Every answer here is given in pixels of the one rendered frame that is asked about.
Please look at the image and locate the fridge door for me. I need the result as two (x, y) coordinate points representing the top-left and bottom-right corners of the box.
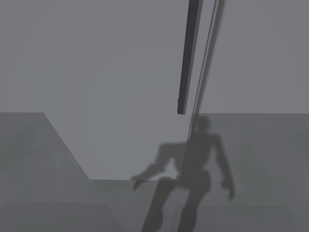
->
(0, 0), (215, 181)

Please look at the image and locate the handle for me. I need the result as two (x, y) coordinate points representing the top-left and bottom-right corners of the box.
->
(177, 0), (199, 114)

